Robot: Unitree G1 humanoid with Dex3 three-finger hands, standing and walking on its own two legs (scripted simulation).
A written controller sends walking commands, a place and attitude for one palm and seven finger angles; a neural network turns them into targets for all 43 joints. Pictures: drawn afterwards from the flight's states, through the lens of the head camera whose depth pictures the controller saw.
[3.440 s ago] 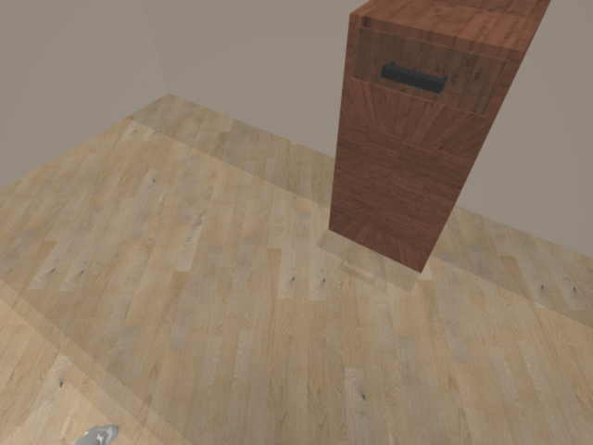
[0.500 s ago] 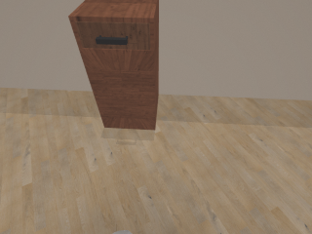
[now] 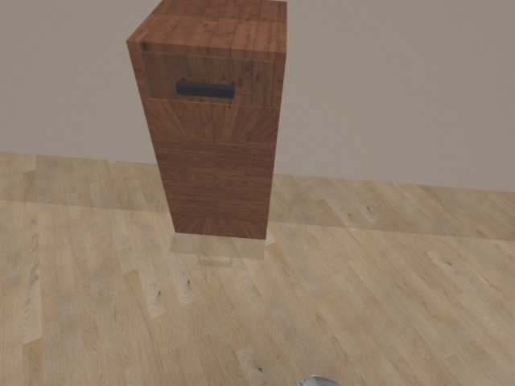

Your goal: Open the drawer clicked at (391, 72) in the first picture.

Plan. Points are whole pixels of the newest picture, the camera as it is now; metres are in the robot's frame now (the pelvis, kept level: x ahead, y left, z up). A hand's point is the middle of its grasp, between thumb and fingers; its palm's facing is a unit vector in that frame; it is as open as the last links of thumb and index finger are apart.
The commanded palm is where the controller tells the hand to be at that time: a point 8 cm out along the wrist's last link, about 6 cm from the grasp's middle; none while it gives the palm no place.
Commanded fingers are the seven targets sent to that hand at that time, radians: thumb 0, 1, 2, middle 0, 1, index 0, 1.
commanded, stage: take the last steps up to it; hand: left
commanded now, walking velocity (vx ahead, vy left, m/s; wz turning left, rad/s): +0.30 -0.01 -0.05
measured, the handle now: (206, 86) +0.87 +0.20 +0.02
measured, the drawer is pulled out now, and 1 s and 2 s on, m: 0.00 0.00 0.00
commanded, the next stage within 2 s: come to a stop and stand still in 0.70 s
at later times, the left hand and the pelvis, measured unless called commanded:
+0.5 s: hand (178, 348) +0.22 +0.16 -0.18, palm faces +0.07 -0.97 -0.21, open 7.1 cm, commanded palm none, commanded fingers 0.00 0.90 0.90 -0.20 -0.30 -0.20 -0.30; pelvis +0.19 -0.03 -0.01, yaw +1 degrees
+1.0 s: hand (174, 283) +0.36 +0.20 -0.18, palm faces +0.03 -0.98 -0.19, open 7.3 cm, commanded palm none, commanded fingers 0.00 0.90 0.90 -0.20 -0.30 -0.20 -0.30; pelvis +0.33 +0.02 +0.00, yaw +0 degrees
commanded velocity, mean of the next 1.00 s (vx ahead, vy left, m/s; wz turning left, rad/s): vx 0.13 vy -0.01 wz -0.02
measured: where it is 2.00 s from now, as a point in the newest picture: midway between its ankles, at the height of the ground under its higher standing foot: outside the picture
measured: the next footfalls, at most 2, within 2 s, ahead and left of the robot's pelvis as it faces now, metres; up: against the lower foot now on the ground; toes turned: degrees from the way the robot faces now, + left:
right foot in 0.26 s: +0.24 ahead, -0.14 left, +0.00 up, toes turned -10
left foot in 0.64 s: +0.36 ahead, +0.12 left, +0.00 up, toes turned +11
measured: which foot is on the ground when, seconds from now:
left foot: down 0.00-0.26, up 0.28-0.62, down 0.64-1.00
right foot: up 0.00-0.24, down 0.26-0.64, up 0.66-1.00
